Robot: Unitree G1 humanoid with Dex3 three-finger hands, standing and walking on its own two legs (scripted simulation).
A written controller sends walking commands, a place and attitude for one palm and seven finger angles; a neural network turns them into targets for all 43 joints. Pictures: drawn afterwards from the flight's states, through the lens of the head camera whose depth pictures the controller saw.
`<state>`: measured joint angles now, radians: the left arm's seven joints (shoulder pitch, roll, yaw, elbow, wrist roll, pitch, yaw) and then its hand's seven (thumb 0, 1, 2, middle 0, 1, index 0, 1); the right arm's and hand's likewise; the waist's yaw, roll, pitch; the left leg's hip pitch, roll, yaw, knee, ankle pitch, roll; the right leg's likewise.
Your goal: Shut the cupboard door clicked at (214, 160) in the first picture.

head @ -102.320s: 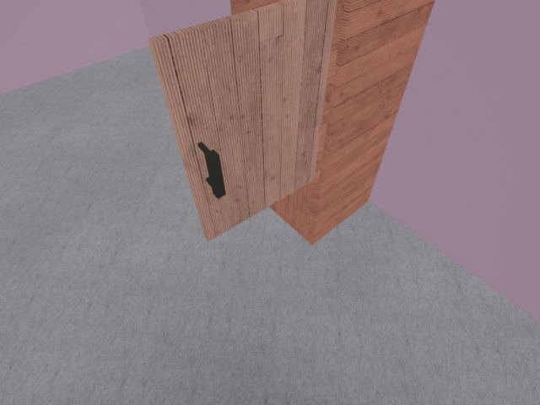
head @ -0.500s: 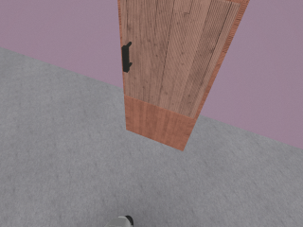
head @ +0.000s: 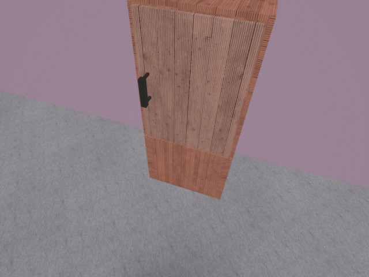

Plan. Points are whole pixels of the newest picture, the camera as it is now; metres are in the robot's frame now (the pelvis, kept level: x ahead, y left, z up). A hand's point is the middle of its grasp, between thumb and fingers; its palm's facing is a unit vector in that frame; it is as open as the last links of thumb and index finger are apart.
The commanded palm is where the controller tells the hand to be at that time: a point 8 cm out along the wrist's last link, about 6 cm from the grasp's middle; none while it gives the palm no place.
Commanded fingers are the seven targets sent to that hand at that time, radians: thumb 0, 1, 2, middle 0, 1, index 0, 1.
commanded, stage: let the arm hang, fingers relaxed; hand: left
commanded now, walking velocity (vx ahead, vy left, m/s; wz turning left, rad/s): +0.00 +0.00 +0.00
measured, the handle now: (145, 89) +0.80 +0.19 -0.04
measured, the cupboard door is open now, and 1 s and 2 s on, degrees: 0 0 0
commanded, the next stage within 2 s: look to check the result in 0.12 s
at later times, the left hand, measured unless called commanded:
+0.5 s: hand out of the picture -0.07 +0.15 -0.17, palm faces +0.04 -0.98 -0.19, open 7.4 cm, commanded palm none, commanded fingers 0.00 0.90 0.90 -0.20 -0.30 -0.20 -0.30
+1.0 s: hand out of the picture -0.03 +0.13 -0.18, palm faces +0.03 -0.99 -0.17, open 7.4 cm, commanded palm none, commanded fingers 0.00 0.90 0.90 -0.20 -0.30 -0.20 -0.30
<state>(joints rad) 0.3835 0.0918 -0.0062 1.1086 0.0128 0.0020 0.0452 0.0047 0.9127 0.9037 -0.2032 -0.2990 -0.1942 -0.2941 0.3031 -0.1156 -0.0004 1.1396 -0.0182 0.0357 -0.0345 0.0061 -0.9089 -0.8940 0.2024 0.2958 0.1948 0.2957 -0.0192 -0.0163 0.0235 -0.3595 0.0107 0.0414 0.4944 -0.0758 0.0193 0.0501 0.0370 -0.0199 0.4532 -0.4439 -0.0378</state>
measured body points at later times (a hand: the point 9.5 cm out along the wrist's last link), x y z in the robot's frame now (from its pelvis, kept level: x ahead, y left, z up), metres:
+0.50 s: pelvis +0.02 -0.01 +0.00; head +0.03 -0.01 +0.45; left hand -0.07 +0.20 -0.16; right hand +0.01 -0.23 -0.16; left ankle +0.12 +0.11 -0.73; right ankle -0.12 -0.10 -0.73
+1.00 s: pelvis +0.03 -0.02 +0.00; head +0.03 -0.02 +0.45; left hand -0.03 +0.19 -0.16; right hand +0.02 -0.24 -0.16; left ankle +0.12 +0.11 -0.73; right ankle -0.12 -0.10 -0.73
